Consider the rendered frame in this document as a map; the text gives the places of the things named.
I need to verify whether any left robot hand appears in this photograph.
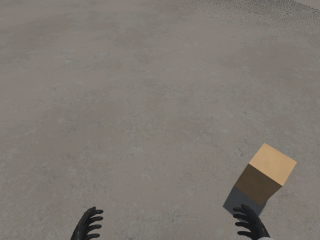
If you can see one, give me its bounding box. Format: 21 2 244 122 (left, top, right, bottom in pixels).
70 206 104 240

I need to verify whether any right robot hand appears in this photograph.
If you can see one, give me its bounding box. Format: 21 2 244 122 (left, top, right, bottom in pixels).
233 204 271 240

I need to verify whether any carton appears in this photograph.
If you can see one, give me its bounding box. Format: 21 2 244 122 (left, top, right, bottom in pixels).
234 143 297 206

